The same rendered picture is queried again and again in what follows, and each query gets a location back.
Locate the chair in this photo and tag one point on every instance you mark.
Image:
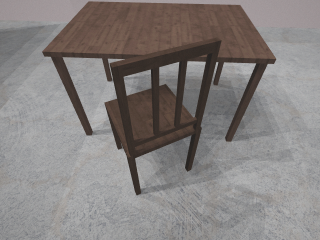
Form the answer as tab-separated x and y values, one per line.
151	119

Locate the table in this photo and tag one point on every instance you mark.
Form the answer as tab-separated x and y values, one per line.
123	30

